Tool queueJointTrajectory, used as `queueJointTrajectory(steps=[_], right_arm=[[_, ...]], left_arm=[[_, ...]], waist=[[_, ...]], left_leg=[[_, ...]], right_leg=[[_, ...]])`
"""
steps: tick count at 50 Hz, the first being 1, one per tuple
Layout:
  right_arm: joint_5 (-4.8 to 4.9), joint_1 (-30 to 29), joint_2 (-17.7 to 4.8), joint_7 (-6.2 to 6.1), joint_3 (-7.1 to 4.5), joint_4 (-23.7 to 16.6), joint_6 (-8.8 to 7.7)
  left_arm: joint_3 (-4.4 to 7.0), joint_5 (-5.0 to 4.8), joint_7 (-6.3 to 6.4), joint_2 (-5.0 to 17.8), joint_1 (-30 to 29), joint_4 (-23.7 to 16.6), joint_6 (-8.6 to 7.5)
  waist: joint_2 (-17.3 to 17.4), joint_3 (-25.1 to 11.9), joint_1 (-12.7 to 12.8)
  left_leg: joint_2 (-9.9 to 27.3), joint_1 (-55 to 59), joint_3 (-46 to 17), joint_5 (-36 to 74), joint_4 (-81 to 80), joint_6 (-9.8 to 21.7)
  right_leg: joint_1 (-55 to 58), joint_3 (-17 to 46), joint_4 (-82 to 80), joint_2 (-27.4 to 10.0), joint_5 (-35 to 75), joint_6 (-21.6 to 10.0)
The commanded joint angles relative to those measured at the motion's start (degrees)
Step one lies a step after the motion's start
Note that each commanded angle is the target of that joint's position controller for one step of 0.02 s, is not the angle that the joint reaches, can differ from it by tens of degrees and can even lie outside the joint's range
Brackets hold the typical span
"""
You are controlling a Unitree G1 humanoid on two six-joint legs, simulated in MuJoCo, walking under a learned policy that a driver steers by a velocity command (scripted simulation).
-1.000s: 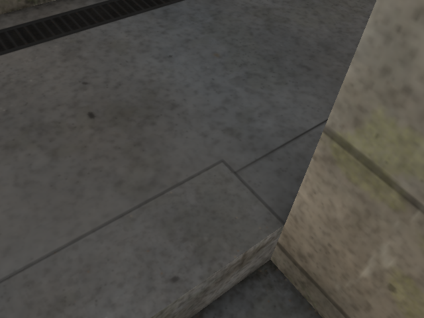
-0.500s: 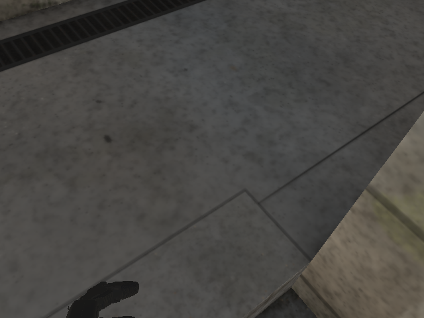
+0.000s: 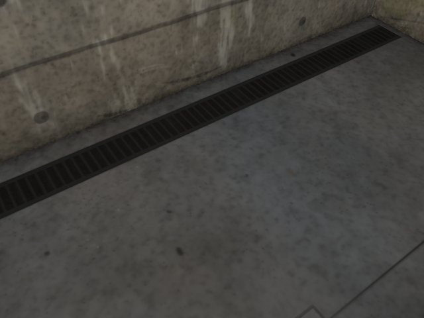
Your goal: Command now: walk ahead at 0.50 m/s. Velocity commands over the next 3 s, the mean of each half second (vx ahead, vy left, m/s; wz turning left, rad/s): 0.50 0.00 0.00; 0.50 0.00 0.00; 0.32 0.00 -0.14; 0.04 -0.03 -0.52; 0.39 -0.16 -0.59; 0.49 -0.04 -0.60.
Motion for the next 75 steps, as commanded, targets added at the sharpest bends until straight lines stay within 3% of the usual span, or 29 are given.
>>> queueJointTrajectory(steps=[1,3,8,13,19,24,26,27,28,29,30,31,34,35,36,39,41,44,47,51,52,53,55,58,61,66,72,74,75], right_arm=[[2.24,2.9,-5.4,1.8,-3.5,7.6,-3.34],[0.3,-0.7,0.9,0.38,-1.97,10.9,-4.09],[-1.25,3.5,-3.1,-0.9,-1.89,13.6,-5.02],[-2.8,16.9,-3.8,-0.67,-1.44,18.9,-5.63],[-2.2,20.7,-5.2,-0.38,-1.87,20.1,-3.88],[-1.68,24.7,-9.7,-0.32,-3.53,23.7,-4.99],[-3.22,23.4,-14.0,-0.81,-5.46,24.8,-4.89],[-4.13,22.2,-9.2,-1.37,-4.21,23.3,-5.05],[-5.46,35.3,-1.2,-1.5,-1.28,21.9,-5.64],[-1.73,20.2,-5.9,0.51,-3.03,19.8,-5.36],[1.11,9.0,-7.0,0.84,-4.23,15.8,-5.44],[0.85,3.6,-7.3,0.07,-4.55,14.7,-6.18],[-1.89,4.8,-1.3,-1.73,-3.37,13.4,-4.88],[7.89,4.0,-5.9,-4.61,-5.11,9.5,-5.17],[8.59,5.0,-6.2,-5.87,-4.93,9.5,-4.73],[3.86,0.9,-6.9,-6.88,-4.64,8.0,-4.21],[2.9,-5.0,-5.4,-5.81,-3.86,6.7,-4.58],[5.13,-14.5,-6.3,-4.59,-3.72,3.5,-4.26],[4.84,-17.9,-9.3,-3.75,-4.21,1.4,-4.14],[3.51,0.7,-15.6,-3.21,-6.84,6.2,-4.56],[2.65,12.4,-20.9,-3.71,-7.98,8.0,-4.33],[2.13,16.0,-22.2,-3.72,-8.64,9.6,-3.49],[2.47,10.3,-15.4,-4.39,-7.13,7.8,-2.55],[-0.06,3.6,-12.3,-4.19,-6.42,7.6,-2.46],[1.94,4.0,-13.5,-4.8,-6.94,9.6,-2.9],[1.84,6.4,-13.9,-7.32,-7.08,12.4,-2.86],[2.56,6.2,-15.4,-8.51,-7.09,12.9,-0.42],[2.73,5.6,-14.1,-8.92,-7.07,12.2,0.03],[1.06,7.6,-13.8,-9.16,-6.91,10.7,-0.22]], left_arm=[[-0.53,0.19,1.6,3.9,-4.4,-5.5,-0.66],[-2.28,0.49,0.97,0.2,-4.6,-5.7,-0.05],[-0.4,0.69,0.58,8.2,-18.4,-7.9,-1.44],[-1.52,-0.21,1.85,2.9,-27.4,-11.9,-1.31],[-2.7,-0.11,-1.61,-0.6,-36.5,-15.2,0.65],[-0.76,-0.55,-0.64,2.9,-39.2,-18.8,1.4],[0.28,-2.08,0.75,5.3,-27.0,-16.8,0.39],[0.2,-1.37,1.78,5.1,-10.8,-12.1,0.6],[0.25,-1.48,1.93,8.5,0.6,-8.8,-0.47],[0.39,0.01,2.43,5.8,14.0,-2.3,0.32],[1.42,0.27,2.99,7.1,11.0,-0.7,-1.15],[1.13,0.16,3.42,6.1,1.7,-2.3,-1.95],[-1.76,-1.37,2.86,-4.2,-10.0,-3.0,-1.51],[-1.43,-0.84,2.93,1.4,-13.8,-4.8,-1.62],[-1.32,-1.35,2.96,2.7,-16.0,-4.8,-1.69],[-0.93,-2.47,4.57,5.8,-11.5,-5.2,-1.83],[-1.06,-3.27,5.45,5.4,-6.4,-4.7,-1.78],[-0.59,-3.73,5.39,7.0,0.0,-3.3,-1.74],[0.56,-3.4,5.26,9.1,1.2,-3.5,-0.28],[0.65,-1.12,4.64,9.1,-0.2,-4.5,1.46],[-0.66,0.23,4.12,5.3,-0.1,-7.4,0.59],[-2.32,-1.67,3.05,0.2,5.7,-7.4,-0.94],[-0.42,-5.24,2.78,9.8,-7.8,-10.3,-2.28],[-0.64,-2.45,3.81,7.6,-12.0,-13.2,-1.58],[-1.65,-1.97,3.85,4.5,-14.4,-16.1,-0.46],[-2.57,-1.91,3.89,2.0,-23.5,-18.7,0.36],[-0.05,-1.59,1.48,6.5,-21.8,-19.3,-0.17],[1.19,-0.88,1.61,8.6,-15.8,-17.5,-0.6],[2.47,-0.26,2.47,12.9,-10.5,-16.2,-1.15]], waist=[[6.6,2.3,3.3],[2.4,1.9,6.0],[7.7,2.1,1.1],[7.6,4.9,-3.8],[7.2,6.7,-3.4],[11.7,7.3,-0.2],[10.9,2.6,5.4],[5.8,-9.7,9.4],[-7.8,-28.0,6.0],[-7.4,-24.2,13.5],[-4.5,-6.3,12.9],[-1.0,3.3,9.4],[1.8,0.3,-0.8],[3.3,4.5,-4.3],[2.9,5.3,-6.7],[4.3,6.6,-5.5],[3.0,5.3,-2.6],[1.1,6.1,1.4],[0.0,7.5,2.7],[-1.8,-1.9,-5.8],[5.1,-11.6,-8.4],[21.8,-21.2,-5.8],[10.9,-11.4,-8.6],[6.0,-1.7,-1.8],[6.1,2.1,1.1],[6.1,2.6,-0.5],[11.8,1.2,0.8],[8.5,0.5,3.6],[-1.0,-3.3,4.6]], left_leg=[[11.6,15.9,-40.4,-14.6,-47.9,4.2],[10.9,12.4,-35.5,-5.7,-51.5,4.6],[6.3,17.5,-17.5,8.5,-57.9,4.5],[13.7,51.9,-20.1,41.9,-62.4,7.3],[11.3,47.6,-5.4,47.1,-73.7,6.2],[13.5,59.8,-4.0,84.3,-68.4,3.6],[13.4,56.1,-2.5,99.8,-54.3,-0.2],[11.3,43.3,-4.3,86.4,-37.4,-1.4],[1.8,16.5,-7.4,48.4,-18.3,-6.1],[-8.2,8.0,-9.2,10.8,2.2,-5.1],[-4.0,-1.0,-13.9,16.7,10.4,-0.8],[1.1,-0.4,-14.4,23.2,7.8,1.4],[5.3,12.0,-13.6,22.9,4.0,4.3],[5.5,10.3,-13.8,20.8,4.9,1.5],[7.2,7.5,-14.7,20.4,0.5,0.2],[8.3,5.4,-11.2,32.0,-15.0,-2.7],[6.4,10.8,-7.6,44.0,-29.7,-2.6],[4.4,15.0,-6.7,49.2,-44.0,-3.5],[3.6,11.2,-7.5,44.7,-51.6,-3.0],[0.1,33.9,-3.9,37.5,-51.1,2.9],[12.4,56.5,-17.4,45.1,-46.1,8.8],[23.7,73.4,-45.5,31.9,-57.4,18.1],[19.7,65.8,-38.3,30.0,-61.6,11.8],[15.1,42.2,-25.3,41.5,-66.5,10.0],[14.2,36.6,-21.2,39.1,-71.0,10.0],[9.5,34.1,-6.0,51.7,-71.7,4.5],[10.4,40.6,-2.8,55.7,-58.2,-0.1],[7.5,37.8,-1.6,49.7,-46.4,-2.4],[2.8,26.4,0.2,37.7,-32.2,-5.4]], right_leg=[[-32.7,1.0,33.5,0.5,8.1,1.3],[-32.5,-0.1,34.3,-1.2,7.5,1.9],[-26.6,-12.1,15.0,-3.0,-0.1,3.0],[-43.3,-8.4,2.3,-2.7,-0.9,4.8],[-18.4,-22.3,-22.0,-6.4,3.6,7.1],[-4.8,-27.5,-36.7,0.1,-8.6,4.6],[13.9,-26.8,-37.9,1.8,-3.4,2.8],[40.4,-20.8,-30.8,-3.4,1.0,-1.5],[79.2,-0.4,-30.5,-17.4,7.1,-16.1],[75.1,15.3,-45.6,-21.6,-1.5,-15.2],[58.4,9.2,-50.0,-19.6,-8.4,-8.2],[39.3,4.5,-52.9,-19.1,-10.1,-6.5],[15.9,-1.3,-60.5,-18.9,-7.2,-7.8],[12.7,0.4,-63.6,-18.5,-11.6,-6.4],[10.9,-2.7,-64.5,-18.5,-13.2,-5.0],[10.3,-10.2,-66.1,-14.5,-7.2,-2.9],[11.3,-16.7,-65.0,-9.3,-5.0,-1.1],[19.3,-16.7,-65.8,-10.1,-6.0,-1.0],[33.4,-14.8,-60.0,-13.5,-2.6,-0.1],[35.7,-16.7,-36.6,-10.7,22.2,3.4],[18.1,-18.6,-16.6,-5.9,5.4,5.8],[-1.7,-16.9,3.3,2.6,-35.4,9.3],[-13.4,-12.8,10.4,-3.0,-32.4,8.6],[-4.2,-14.6,3.8,-8.9,-23.7,8.7],[-6.7,-14.9,-1.9,-11.0,-22.2,8.9],[0.8,-18.7,-28.0,-7.0,-3.7,10.6],[10.6,-19.3,-40.3,-3.2,-2.9,9.1],[19.3,-19.2,-48.1,-1.9,-2.7,5.9],[33.6,-11.0,-48.4,-7.8,22.3,3.7]])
